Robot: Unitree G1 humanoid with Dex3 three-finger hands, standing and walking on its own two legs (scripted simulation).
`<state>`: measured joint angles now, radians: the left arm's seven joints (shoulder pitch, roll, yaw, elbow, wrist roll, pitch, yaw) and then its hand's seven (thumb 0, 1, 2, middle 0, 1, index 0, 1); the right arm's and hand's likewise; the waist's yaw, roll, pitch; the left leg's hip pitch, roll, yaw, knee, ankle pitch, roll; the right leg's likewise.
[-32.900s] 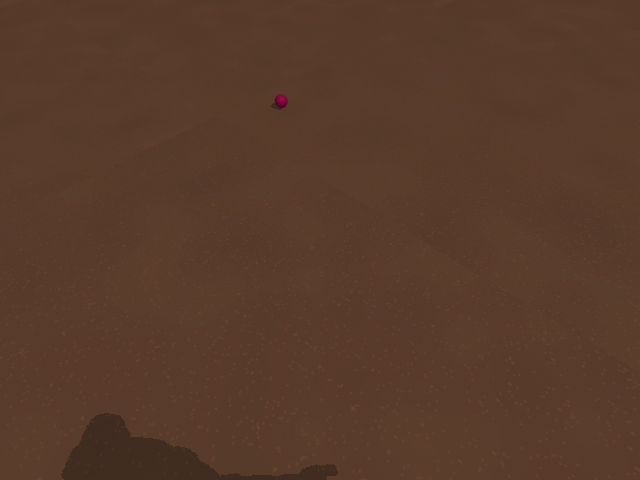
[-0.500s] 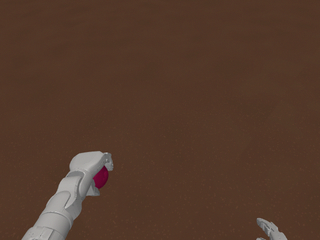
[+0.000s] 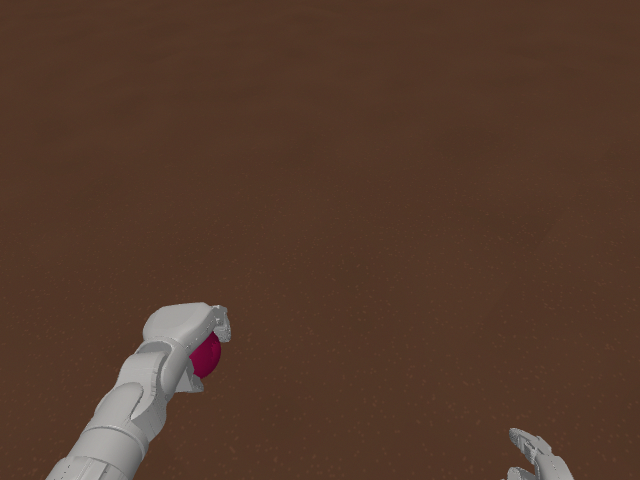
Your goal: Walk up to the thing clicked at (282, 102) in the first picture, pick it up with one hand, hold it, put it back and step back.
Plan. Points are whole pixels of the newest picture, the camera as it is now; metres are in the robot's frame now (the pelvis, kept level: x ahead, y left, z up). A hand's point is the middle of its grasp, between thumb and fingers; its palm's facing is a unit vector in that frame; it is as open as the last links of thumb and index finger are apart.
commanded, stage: hold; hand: left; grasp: from above
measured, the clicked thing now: (193, 352) +0.31 +0.23 -0.05
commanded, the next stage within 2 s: crouch in 0.44 s
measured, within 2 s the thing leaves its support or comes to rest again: neither
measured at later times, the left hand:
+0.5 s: hand (189, 359) +0.29 +0.22 -0.03, palm faces -0.43 -0.07 -0.90, open 9.4 cm
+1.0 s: hand (203, 382) +0.30 +0.24 -0.14, palm faces -0.42 +0.01 -0.91, open 9.4 cm
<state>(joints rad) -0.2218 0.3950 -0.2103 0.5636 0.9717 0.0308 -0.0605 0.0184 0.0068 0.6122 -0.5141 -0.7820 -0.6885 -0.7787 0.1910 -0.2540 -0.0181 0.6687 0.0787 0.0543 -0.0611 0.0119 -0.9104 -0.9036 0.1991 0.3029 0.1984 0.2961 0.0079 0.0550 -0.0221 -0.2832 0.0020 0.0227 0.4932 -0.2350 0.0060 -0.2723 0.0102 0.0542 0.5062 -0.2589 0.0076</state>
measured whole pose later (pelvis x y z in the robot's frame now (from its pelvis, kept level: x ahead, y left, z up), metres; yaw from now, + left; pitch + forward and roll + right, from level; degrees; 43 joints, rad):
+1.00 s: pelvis -0.03 +0.00 -0.06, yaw +1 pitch +14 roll -1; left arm -0.44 0.39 -0.17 1.00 1.13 -0.08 0.25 0.03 0.01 0.66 -0.46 -0.84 -0.65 -0.84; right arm 0.22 -0.27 -0.06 0.68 0.02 0.05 -0.02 0.01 -0.90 -0.90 0.20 0.30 0.20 0.30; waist -0.04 0.01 -0.11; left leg -0.81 0.01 -0.01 0.95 -0.39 0.00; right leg -0.78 0.02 0.02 0.95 -0.41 0.01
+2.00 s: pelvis -0.08 +0.01 -0.37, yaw -5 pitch +37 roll -8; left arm -0.86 0.68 0.10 1.31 1.25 -0.21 0.36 0.03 -0.01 0.67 -0.46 -0.88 -0.67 -0.87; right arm 0.14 -0.25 0.00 0.75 -0.11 -0.05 0.11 0.00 -0.92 -0.90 0.20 0.30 0.20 0.30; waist -0.16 0.00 -0.13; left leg -2.15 0.01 -0.10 2.17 -0.67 0.01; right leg -2.06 0.05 -0.08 2.10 -0.70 0.03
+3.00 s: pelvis -0.08 +0.00 -0.45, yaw -8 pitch +32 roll -10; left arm -0.94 0.88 0.18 1.49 1.31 -0.30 0.43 0.01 -0.01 0.64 -0.50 -0.84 -0.69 -0.85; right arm 0.10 -0.27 0.12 0.74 -0.17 -0.05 0.14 0.00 -0.92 -0.90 0.20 0.30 0.20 0.30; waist -0.23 -0.07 0.02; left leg -2.35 0.01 -0.17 2.47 -0.69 0.00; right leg -2.25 0.07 -0.14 2.37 -0.70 0.03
